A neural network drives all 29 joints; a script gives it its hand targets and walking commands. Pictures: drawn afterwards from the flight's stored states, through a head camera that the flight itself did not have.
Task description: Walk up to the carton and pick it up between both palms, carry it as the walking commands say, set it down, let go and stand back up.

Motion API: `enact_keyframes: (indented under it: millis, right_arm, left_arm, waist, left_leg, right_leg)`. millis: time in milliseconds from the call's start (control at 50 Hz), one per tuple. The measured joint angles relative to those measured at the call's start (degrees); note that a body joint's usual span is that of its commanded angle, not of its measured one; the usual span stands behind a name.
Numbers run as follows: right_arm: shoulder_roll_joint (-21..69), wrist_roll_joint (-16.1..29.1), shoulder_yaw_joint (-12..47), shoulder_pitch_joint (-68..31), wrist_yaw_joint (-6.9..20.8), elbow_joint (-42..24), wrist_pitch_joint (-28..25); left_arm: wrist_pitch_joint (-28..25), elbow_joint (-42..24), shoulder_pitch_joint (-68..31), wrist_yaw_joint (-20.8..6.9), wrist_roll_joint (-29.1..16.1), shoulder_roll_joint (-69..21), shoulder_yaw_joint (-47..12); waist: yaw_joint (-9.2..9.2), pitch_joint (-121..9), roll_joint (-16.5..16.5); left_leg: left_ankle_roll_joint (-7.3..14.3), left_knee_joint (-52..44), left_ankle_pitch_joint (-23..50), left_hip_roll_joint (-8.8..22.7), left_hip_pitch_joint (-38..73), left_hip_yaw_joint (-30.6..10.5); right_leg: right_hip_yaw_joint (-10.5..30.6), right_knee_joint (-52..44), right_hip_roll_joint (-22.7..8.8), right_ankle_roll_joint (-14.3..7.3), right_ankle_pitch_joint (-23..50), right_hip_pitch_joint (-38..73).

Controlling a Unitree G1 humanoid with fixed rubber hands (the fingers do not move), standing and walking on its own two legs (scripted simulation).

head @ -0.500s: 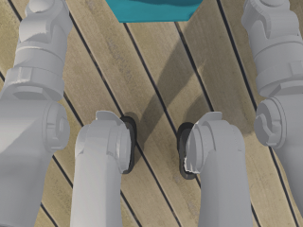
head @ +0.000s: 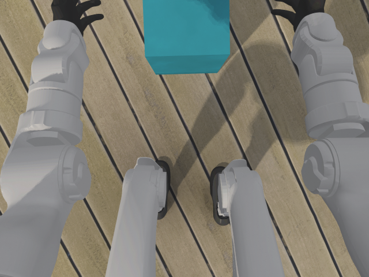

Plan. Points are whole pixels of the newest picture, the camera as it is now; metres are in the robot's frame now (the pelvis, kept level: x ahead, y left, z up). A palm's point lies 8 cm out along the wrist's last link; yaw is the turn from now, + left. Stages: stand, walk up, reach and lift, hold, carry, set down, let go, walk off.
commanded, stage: set down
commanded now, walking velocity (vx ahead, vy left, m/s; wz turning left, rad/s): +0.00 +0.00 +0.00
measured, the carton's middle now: (185, 26) +0.66 +0.02 -0.39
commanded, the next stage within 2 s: let go in 0.66 s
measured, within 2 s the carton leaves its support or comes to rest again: neither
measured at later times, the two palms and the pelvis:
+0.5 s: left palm out of the picture +0.54 +0.22 +0.05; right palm out of the picture +0.56 -0.18 +0.05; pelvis +0.03 +0.00 +0.14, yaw +0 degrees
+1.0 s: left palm out of the picture +0.44 +0.24 +0.10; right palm out of the picture +0.46 -0.20 +0.10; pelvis +0.07 +0.00 +0.21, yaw +0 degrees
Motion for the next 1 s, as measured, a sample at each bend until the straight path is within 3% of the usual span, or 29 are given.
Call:
enact_keyframes:
  millis: [200, 500, 700, 840, 920, 1000]
  right_arm:
    - [0.66, -1.34, -1.64, 3.87, 1.63, -2.77, 0.85]
    - [2.55, -4.66, -4.36, 8.65, 4.23, -2.83, -1.15]
    - [4.76, -10.17, -7.8, 10.68, 5.24, -0.76, -3.25]
    - [7.7, -12.79, -6.25, 22.19, 4.07, -10.19, -3.15]
    - [8.25, -11.42, -3.23, 32.73, 4.09, -16.9, -2.54]
    - [8.05, -9.84, -1.08, 41.55, 4.81, -19.59, -2.85]
  left_arm:
    - [1.12, -3.38, 4.0, -1.26, 1.46, -0.63, 0.63]
    - [-0.72, -3.08, 8.37, -3.33, 5.02, -2.97, 3.79]
    - [-2.88, -1.01, 9.59, -4.12, 11.05, -6.38, 7.97]
    - [-3.06, -9.58, 21.73, -4.57, 13.08, -7.69, 4.96]
    - [-2.49, -16.38, 32.39, -5.34, 11.61, -7.5, 2.03]
    - [-2.64, -19.6, 41.37, -6.5, 9.84, -7.19, -0.54]
  waist:
    - [-0.29, -1.97, -0.24]
    - [-0.35, -3.59, -0.3]
    - [-0.34, -4.05, 0.18]
    - [-0.55, -3.72, 0.13]
    - [-0.48, -4.03, 0.18]
    - [-0.23, -5.28, 0.33]
  left_leg:
    - [-0.15, -11.98, 2.86, -0.14, 9.19, -0.53]
    - [-0.05, -34.08, 9.65, -0.01, 26.16, -0.82]
    - [0.08, -42.51, 12.32, 0.04, 32.36, -1.04]
    - [0.19, -46.16, 12.75, 0.08, 36.51, -0.96]
    - [0.2, -48.94, 12.82, 0.18, 41.51, -0.97]
    - [0.2, -51.84, 12.95, 0.16, 47.6, -1.11]
  right_leg:
    - [0.21, -12.1, -0.23, -0.14, 3.07, 9.1]
    - [1.1, -34.24, -0.51, -0.07, 10.24, 25.76]
    - [1.26, -42.99, -0.67, 0.01, 13.1, 32.06]
    - [1.52, -46.7, -0.73, -0.01, 13.63, 36.17]
    - [1.66, -49.68, -0.7, -0.1, 13.86, 41.22]
    - [1.66, -52.65, -0.8, -0.26, 14.03, 47.35]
